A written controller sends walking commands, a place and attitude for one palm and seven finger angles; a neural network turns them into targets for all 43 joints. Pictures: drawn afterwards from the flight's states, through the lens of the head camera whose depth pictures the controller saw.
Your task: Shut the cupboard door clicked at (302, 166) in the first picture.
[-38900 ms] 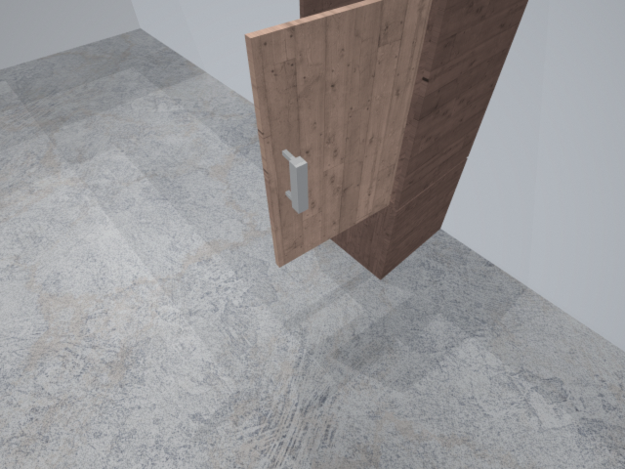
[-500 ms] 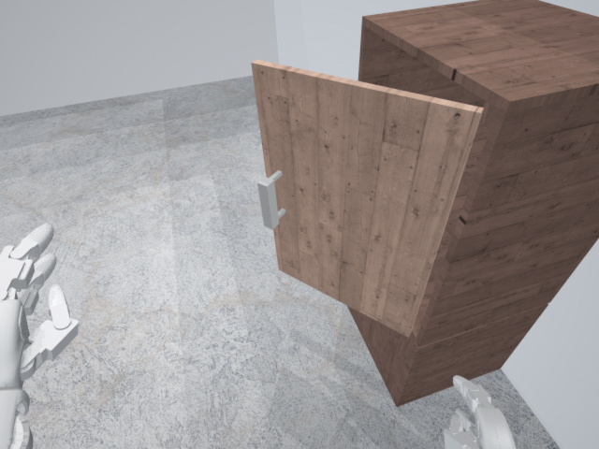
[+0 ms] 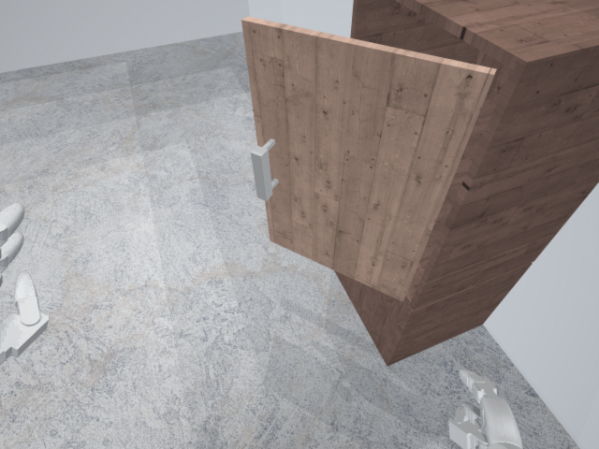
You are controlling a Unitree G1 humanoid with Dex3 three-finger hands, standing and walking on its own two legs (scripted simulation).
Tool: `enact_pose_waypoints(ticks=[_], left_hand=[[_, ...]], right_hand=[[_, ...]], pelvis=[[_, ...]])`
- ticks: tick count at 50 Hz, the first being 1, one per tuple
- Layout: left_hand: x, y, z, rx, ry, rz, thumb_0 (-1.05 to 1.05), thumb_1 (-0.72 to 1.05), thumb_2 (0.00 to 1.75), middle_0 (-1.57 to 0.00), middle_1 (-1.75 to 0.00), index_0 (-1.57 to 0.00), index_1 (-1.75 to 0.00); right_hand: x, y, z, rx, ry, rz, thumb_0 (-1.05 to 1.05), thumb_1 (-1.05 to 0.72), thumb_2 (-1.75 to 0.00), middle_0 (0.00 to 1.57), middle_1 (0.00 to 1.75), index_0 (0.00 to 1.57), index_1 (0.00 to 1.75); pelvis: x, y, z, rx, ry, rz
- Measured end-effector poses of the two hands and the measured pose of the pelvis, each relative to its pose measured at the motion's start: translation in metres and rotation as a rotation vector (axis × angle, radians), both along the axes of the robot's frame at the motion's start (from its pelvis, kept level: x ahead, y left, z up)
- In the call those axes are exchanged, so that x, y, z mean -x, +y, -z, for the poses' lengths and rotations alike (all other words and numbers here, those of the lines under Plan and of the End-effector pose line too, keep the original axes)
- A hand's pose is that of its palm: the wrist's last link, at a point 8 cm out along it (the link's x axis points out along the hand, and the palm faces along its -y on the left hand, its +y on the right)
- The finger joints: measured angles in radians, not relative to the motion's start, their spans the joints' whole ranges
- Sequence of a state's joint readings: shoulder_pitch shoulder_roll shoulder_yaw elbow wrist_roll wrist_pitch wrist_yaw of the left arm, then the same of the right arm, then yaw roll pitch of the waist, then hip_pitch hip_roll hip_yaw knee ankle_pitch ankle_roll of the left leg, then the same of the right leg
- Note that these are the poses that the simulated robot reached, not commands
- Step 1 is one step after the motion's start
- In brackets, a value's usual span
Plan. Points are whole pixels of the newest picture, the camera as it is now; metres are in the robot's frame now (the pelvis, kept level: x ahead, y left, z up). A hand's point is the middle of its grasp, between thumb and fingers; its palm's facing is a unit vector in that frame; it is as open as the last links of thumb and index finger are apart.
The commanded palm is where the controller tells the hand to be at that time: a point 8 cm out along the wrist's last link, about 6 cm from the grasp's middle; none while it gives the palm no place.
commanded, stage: step back with the hand held close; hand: left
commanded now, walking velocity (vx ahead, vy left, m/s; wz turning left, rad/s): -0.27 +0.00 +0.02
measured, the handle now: (267, 169) +0.66 +0.12 -0.04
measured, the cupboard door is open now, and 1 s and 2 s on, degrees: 38 38 38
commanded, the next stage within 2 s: stop stepping back and stand still in 0.88 s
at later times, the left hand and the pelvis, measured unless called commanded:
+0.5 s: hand out of the picture +0.10 +0.28 +0.16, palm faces +0.50 -0.76 -0.41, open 7.4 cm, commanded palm +0.05 +0.31 +0.18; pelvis -0.08 +0.00 -0.01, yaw +2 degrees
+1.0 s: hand out of the picture +0.01 +0.32 +0.16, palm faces +0.51 -0.76 -0.40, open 7.4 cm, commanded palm -0.06 +0.34 +0.18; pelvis -0.18 +0.03 -0.01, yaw +3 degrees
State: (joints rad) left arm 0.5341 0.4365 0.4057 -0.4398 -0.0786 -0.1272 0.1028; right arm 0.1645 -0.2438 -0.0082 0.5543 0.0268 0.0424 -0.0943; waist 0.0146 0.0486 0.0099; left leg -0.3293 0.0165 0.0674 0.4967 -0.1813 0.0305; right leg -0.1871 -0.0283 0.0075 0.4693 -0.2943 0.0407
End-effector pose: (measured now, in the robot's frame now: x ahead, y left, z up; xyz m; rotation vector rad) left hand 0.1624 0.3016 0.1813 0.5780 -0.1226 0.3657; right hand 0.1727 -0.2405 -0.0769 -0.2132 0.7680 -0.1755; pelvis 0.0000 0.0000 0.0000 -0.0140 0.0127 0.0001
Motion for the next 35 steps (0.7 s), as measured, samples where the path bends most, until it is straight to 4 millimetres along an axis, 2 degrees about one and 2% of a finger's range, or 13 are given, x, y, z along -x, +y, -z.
enact_pose_waypoints(ticks=[5, 11, 21, 26, 31, 35], left_hand=[[0.017, 0.009, 0.000, -0.013, -0.025, 0.008, 0.02, 0.89, 0.90, -0.22, -0.30, -0.21, -0.31], [0.047, 0.016, 0.003, -0.023, -0.067, -0.011, 0.02, 0.89, 0.90, -0.22, -0.30, -0.21, -0.31], [0.098, 0.011, 0.003, -0.009, -0.158, -0.054, 0.02, 0.89, 0.90, -0.22, -0.30, -0.21, -0.31], [0.109, 0.010, 0.003, 0.016, -0.214, -0.039, 0.02, 0.89, 0.90, -0.22, -0.30, -0.21, -0.31], [0.112, 0.019, 0.002, -0.006, -0.233, -0.013, 0.02, 0.89, 0.90, -0.22, -0.30, -0.21, -0.31], [0.131, 0.021, -0.006, -0.071, -0.241, 0.004, 0.02, 0.89, 0.90, -0.22, -0.30, -0.21, -0.31]], right_hand=[[0.019, 0.010, -0.003, 0.004, -0.007, -0.004, 0.01, -0.91, -0.90, 0.20, 0.30, 0.21, 0.30], [0.040, 0.017, -0.001, 0.011, -0.022, -0.034, 0.01, -0.91, -0.90, 0.20, 0.30, 0.21, 0.30], [0.073, 0.018, 0.006, 0.027, -0.019, -0.096, 0.01, -0.91, -0.90, 0.21, 0.30, 0.21, 0.30], [0.091, 0.015, 0.007, 0.055, -0.008, -0.091, 0.01, -0.91, -0.90, 0.21, 0.30, 0.21, 0.30], [0.108, 0.018, 0.004, 0.064, -0.024, -0.066, 0.01, -0.91, -0.90, 0.20, 0.30, 0.21, 0.30], [0.118, 0.021, 0.005, 0.046, -0.040, -0.088, 0.01, -0.91, -0.90, 0.20, 0.30, 0.21, 0.30]], pelvis=[[0.017, 0.006, 0.002, 0.006, 0.002, 0.000], [0.040, 0.008, 0.007, 0.021, -0.002, -0.017], [0.072, 0.001, 0.012, 0.031, -0.019, -0.048], [0.084, 0.005, 0.014, 0.031, -0.032, -0.043], [0.101, 0.009, 0.016, 0.059, -0.034, -0.063], [0.116, 0.003, 0.019, 0.055, -0.008, -0.087]])
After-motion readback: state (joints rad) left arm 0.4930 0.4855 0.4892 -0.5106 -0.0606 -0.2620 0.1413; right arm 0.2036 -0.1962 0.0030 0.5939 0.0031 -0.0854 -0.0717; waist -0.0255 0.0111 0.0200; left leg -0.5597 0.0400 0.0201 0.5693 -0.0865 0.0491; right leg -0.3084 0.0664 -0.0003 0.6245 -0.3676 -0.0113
